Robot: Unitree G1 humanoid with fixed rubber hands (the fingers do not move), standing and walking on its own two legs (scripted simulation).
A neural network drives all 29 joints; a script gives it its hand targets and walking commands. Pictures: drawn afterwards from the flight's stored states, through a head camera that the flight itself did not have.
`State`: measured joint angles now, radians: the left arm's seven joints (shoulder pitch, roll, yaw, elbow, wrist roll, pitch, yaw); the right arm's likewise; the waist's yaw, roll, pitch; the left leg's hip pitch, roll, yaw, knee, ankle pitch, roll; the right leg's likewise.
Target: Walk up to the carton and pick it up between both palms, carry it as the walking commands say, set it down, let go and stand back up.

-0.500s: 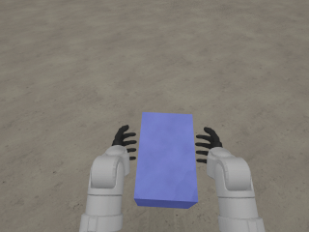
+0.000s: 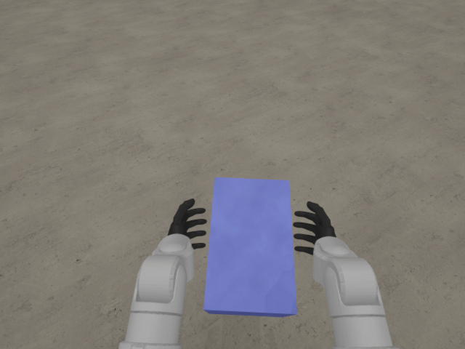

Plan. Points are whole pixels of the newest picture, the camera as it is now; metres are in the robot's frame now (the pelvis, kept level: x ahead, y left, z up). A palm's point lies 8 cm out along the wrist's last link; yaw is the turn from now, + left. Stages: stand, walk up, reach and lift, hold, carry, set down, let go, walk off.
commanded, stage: carry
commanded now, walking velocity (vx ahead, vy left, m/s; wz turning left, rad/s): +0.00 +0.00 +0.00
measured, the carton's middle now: (248, 247) +0.32 +0.00 -0.04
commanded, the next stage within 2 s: none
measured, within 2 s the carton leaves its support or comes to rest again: neither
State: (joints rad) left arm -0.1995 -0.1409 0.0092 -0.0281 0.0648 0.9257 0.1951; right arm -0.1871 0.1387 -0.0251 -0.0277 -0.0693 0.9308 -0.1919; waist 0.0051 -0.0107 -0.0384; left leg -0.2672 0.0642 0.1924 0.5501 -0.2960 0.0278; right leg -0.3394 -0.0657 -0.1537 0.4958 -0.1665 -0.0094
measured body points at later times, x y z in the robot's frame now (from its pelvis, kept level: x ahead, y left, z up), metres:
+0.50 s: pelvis +0.00 +0.01 +0.00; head +0.00 +0.01 +0.45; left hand +0.29 +0.13 +0.06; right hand +0.29 -0.12 +0.06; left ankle +0.00 +0.09 -0.73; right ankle +0.05 -0.12 -0.73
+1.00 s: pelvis +0.20 -0.13 -0.01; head +0.20 -0.13 +0.44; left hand +0.51 -0.11 +0.05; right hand +0.42 -0.33 +0.05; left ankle +0.13 +0.06 -0.61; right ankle +0.22 -0.20 -0.73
